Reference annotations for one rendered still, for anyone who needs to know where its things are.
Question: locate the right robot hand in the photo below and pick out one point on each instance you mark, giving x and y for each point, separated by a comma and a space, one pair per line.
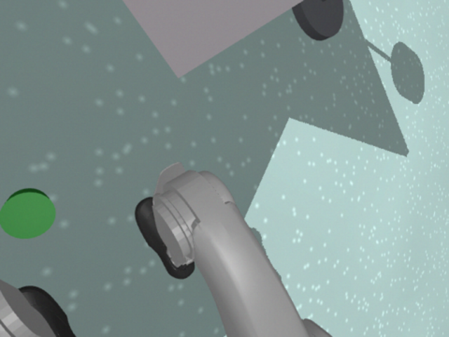
314, 330

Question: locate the left robot foot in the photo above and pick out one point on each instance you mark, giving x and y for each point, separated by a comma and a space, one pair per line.
49, 309

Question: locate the right robot foot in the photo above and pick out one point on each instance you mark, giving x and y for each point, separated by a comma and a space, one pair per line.
145, 219

